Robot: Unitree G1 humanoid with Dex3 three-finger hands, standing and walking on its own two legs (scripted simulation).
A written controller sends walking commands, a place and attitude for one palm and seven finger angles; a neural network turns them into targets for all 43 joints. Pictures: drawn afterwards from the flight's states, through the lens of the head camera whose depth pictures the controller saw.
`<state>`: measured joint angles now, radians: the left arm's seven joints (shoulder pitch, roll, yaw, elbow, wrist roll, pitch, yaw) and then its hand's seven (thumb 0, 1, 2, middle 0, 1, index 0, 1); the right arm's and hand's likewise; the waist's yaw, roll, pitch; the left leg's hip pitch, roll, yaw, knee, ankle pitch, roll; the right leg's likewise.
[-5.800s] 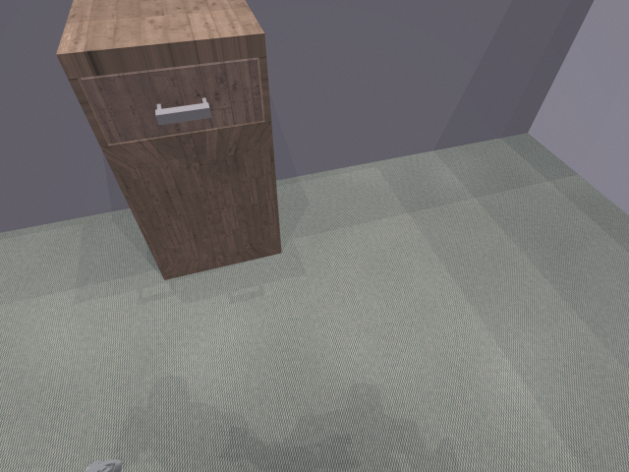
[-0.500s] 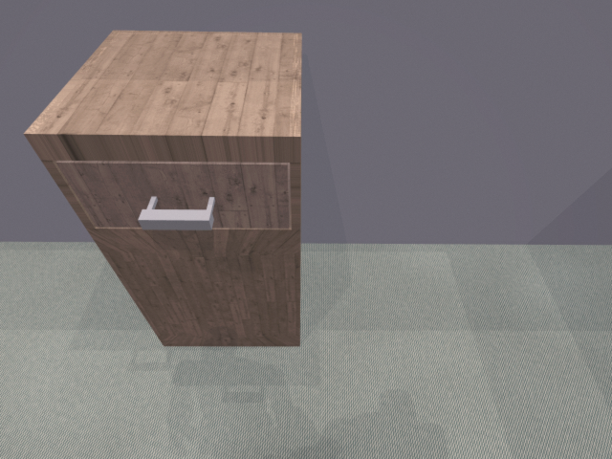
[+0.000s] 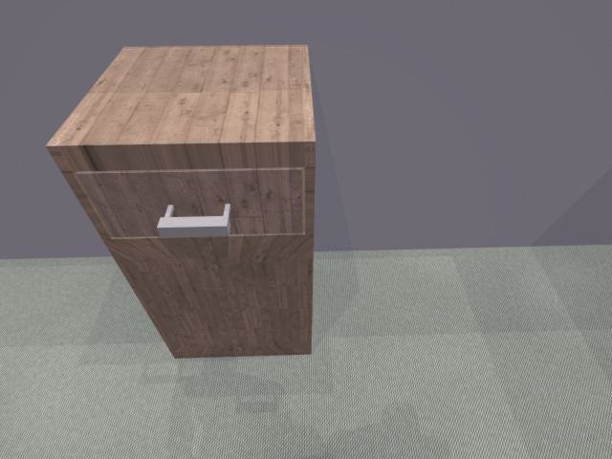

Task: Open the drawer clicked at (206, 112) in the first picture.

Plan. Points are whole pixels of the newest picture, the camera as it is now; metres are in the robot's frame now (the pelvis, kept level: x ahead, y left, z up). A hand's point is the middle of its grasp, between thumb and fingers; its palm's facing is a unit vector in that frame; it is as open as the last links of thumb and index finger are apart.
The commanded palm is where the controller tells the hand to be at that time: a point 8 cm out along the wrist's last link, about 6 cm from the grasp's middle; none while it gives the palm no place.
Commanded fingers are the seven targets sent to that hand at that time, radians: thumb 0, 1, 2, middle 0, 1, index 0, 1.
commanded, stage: look again from close up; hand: left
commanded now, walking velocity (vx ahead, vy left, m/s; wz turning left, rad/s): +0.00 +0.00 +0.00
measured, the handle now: (196, 217) +0.56 +0.25 -0.05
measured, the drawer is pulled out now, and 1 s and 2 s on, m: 0.00 0.00 0.00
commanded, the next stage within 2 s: raise the hand with hooked fingers in 0.24 s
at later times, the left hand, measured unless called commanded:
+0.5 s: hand out of the picture +0.13 +0.22 -0.09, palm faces -0.11 -0.77 -0.63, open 7.4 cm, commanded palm +0.12 +0.23 -0.05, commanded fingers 0.00 0.69 0.81 -0.22 -0.44 -0.22 -0.44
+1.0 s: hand (148, 396) +0.21 +0.22 -0.03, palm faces +0.05 -0.06 -1.00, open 10.0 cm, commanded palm +0.18 +0.22 +0.02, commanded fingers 0.00 0.11 0.56 -0.26 -0.81 -0.26 -0.81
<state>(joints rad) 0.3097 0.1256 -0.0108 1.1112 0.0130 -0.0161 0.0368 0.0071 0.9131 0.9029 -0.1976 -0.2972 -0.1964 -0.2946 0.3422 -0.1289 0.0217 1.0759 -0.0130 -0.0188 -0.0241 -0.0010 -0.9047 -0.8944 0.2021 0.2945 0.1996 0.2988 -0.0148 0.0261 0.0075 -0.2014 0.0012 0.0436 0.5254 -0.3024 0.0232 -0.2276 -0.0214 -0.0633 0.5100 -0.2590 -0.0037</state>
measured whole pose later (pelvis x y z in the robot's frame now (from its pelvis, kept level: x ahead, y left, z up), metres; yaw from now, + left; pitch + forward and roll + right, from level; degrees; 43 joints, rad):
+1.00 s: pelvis +0.00 -0.04 -0.04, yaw +1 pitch +8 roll +1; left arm 0.30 0.35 -0.05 0.06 1.05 0.06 0.43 0.00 0.32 0.66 -0.26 -0.67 -0.26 -0.67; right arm 0.03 -0.20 0.01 0.56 -0.06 0.07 0.01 0.01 -0.90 -0.89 0.20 0.30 0.20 0.30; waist 0.10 0.02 -0.09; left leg -0.53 0.02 0.02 0.83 -0.44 -0.02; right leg -0.58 0.00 -0.06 0.86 -0.42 -0.06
